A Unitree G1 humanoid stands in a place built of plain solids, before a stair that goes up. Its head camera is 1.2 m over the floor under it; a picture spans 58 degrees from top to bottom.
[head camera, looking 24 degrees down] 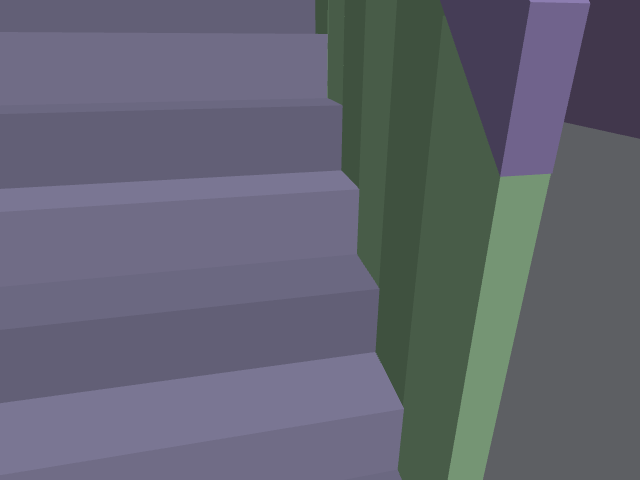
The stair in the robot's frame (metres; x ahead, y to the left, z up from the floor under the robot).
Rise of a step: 0.21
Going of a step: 0.21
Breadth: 1.25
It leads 12 degrees to the left of straight ahead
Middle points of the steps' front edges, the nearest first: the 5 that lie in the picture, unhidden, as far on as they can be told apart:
0.65 0.41 0.41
0.86 0.46 0.62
1.07 0.50 0.83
1.28 0.54 1.04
1.49 0.59 1.24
